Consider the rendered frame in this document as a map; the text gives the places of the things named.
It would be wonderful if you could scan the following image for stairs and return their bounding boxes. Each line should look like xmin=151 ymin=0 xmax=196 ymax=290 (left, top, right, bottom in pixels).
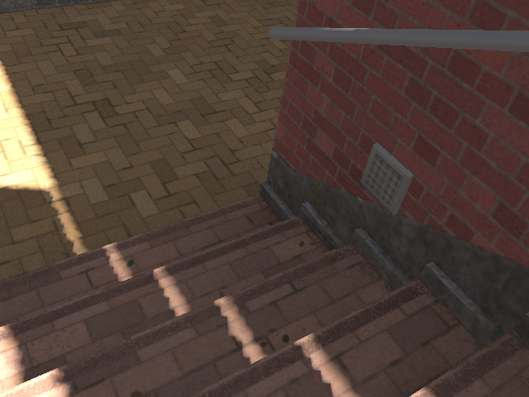
xmin=0 ymin=194 xmax=529 ymax=397

